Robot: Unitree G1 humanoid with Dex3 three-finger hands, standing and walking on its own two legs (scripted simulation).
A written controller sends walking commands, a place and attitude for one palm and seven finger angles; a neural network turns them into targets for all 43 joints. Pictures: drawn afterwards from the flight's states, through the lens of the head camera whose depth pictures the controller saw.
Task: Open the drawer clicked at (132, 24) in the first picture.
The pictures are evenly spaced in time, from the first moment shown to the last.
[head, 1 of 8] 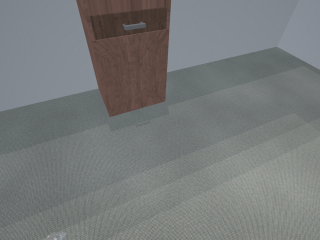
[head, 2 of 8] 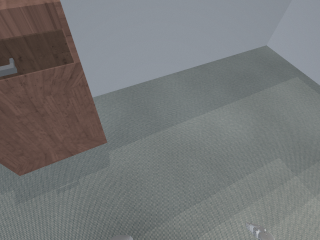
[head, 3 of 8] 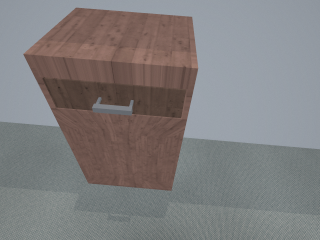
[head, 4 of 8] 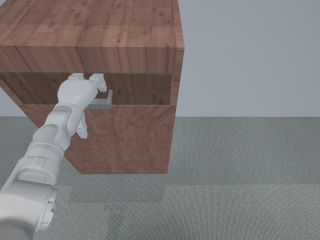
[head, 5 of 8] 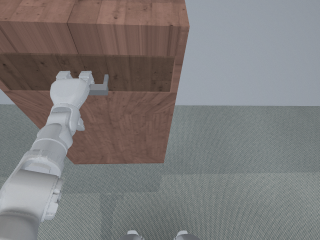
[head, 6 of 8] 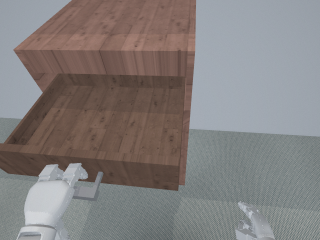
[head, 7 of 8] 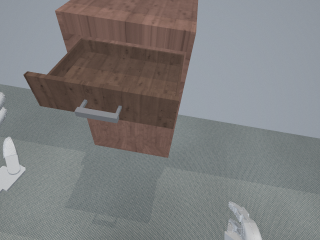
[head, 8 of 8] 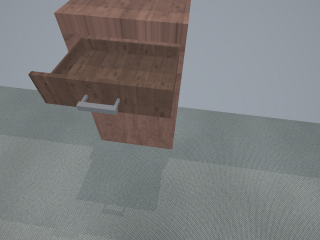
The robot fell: no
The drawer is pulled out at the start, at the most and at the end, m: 0.00 0.30 0.30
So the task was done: yes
